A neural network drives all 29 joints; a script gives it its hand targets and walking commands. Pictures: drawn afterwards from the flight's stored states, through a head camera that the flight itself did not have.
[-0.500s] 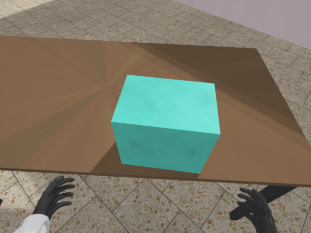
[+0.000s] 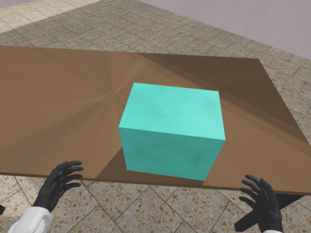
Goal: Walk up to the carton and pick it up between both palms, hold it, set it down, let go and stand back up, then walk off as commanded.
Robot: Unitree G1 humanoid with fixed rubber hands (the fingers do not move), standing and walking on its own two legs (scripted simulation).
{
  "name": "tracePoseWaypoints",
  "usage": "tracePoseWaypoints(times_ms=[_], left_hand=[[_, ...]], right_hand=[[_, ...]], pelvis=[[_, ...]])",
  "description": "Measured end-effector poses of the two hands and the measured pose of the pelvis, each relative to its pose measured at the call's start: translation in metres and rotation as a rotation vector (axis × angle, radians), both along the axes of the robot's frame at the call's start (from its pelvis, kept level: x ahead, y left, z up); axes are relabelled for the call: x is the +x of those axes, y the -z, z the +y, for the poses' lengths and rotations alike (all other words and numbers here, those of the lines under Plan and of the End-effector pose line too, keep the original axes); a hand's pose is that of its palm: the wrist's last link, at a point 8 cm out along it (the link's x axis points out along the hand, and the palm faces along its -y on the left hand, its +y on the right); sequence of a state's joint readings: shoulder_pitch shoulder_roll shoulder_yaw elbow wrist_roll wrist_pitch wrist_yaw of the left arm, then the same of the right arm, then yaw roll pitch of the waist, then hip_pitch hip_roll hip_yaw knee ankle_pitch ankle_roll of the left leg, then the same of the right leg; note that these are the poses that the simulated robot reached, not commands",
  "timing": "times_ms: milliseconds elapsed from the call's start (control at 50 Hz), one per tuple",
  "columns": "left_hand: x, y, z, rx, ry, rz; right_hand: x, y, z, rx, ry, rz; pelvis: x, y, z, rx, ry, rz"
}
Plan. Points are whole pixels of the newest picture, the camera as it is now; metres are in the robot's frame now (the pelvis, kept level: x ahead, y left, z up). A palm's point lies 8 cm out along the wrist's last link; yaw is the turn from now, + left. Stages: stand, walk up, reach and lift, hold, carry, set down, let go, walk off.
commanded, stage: reach and lift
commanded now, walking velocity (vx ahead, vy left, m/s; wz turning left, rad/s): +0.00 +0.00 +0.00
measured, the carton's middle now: (170, 132) +0.39 -0.01 +0.02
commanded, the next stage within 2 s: none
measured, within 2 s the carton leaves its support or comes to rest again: neither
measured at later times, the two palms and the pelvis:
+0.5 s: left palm (57, 161) +0.24 +0.25 +0.09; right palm (270, 184) +0.22 -0.23 +0.09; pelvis +0.00 +0.00 +0.00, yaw +0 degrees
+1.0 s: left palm (68, 122) +0.32 +0.24 +0.13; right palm (277, 151) +0.28 -0.24 +0.12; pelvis +0.00 +0.00 +0.00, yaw +0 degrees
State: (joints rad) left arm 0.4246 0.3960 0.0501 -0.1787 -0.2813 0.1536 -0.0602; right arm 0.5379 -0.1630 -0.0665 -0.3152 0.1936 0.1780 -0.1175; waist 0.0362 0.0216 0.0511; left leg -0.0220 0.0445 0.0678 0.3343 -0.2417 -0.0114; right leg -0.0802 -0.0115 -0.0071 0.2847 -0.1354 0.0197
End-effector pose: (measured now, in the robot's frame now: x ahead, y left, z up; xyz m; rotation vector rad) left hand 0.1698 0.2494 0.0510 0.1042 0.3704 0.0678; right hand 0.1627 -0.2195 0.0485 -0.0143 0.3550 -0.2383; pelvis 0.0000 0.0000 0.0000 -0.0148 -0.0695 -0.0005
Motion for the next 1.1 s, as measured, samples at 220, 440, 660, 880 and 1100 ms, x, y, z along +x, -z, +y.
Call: tracePoseWaypoints(times_ms=[220, 440, 660, 880, 1100], left_hand=[[0.017, -0.011, -0.002, -0.020, 0.008, -0.040], [0.057, -0.039, -0.007, -0.022, 0.031, -0.088], [0.095, -0.048, -0.010, -0.028, 0.043, -0.077], [0.130, -0.066, -0.012, -0.035, 0.059, -0.091], [0.170, -0.092, -0.008, -0.048, 0.034, -0.098]], right_hand=[[0.018, -0.013, 0.004, 0.013, -0.009, -0.042], [0.053, -0.034, -0.005, 0.000, -0.041, -0.096], [0.077, -0.046, -0.010, 0.004, -0.045, -0.113], [0.103, -0.066, -0.013, 0.010, -0.048, -0.157], [0.133, -0.086, -0.026, 0.015, -0.033, -0.172]], pelvis=[[-0.001, 0.000, 0.001, 0.001, 0.000, -0.002], [0.001, 0.000, -0.003, 0.004, -0.006, 0.004], [0.005, -0.001, -0.006, 0.004, 0.000, 0.027], [0.003, -0.001, -0.003, 0.005, 0.009, 0.048], [-0.003, -0.002, -0.001, 0.006, 0.009, 0.062]])
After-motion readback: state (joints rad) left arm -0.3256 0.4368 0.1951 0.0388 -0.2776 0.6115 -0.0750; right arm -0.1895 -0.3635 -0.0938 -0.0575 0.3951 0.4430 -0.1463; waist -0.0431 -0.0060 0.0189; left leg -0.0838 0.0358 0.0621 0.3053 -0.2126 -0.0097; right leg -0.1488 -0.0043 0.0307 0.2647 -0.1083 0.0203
